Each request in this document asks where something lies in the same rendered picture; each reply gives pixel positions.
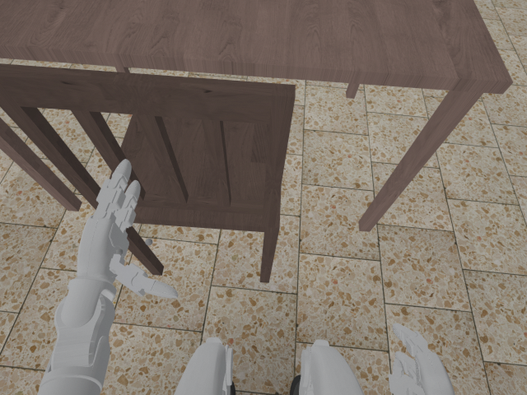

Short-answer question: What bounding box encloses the robot right hand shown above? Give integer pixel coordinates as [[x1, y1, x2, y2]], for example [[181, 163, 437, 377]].
[[389, 323, 455, 395]]

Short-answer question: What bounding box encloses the robot right thigh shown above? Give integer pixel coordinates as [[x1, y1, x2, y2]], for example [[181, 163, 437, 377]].
[[301, 346, 364, 395]]

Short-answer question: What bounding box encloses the robot left hand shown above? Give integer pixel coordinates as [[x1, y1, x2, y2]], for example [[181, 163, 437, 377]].
[[77, 159, 178, 299]]

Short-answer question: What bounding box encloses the robot thigh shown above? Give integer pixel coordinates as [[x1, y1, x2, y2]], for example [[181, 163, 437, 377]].
[[174, 342, 233, 395], [301, 346, 364, 395]]

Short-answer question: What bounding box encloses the robot left thigh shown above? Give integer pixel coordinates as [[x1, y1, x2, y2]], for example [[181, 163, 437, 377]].
[[174, 342, 233, 395]]

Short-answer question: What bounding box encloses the table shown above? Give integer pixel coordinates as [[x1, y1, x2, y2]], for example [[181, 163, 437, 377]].
[[0, 0, 513, 232]]

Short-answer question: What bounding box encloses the chair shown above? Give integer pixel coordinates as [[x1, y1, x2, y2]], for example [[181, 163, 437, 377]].
[[0, 63, 296, 283]]

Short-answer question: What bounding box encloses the left robot forearm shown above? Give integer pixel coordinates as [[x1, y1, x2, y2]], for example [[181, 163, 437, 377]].
[[37, 276, 117, 395]]

